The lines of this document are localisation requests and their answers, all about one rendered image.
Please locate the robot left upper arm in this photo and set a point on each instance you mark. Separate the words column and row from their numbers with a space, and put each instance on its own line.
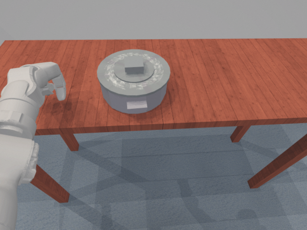
column 18, row 159

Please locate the robot left forearm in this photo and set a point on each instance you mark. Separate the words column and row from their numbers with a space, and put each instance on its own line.
column 20, row 101

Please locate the lid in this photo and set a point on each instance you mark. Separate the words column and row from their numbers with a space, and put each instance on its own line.
column 112, row 76

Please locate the knob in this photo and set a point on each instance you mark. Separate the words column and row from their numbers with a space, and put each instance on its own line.
column 133, row 64

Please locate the table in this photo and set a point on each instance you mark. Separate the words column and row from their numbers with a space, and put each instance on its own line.
column 212, row 83

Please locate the left robot hand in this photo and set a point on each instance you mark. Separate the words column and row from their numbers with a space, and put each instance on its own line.
column 53, row 73

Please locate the pot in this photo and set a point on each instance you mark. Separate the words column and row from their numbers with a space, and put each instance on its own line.
column 134, row 105

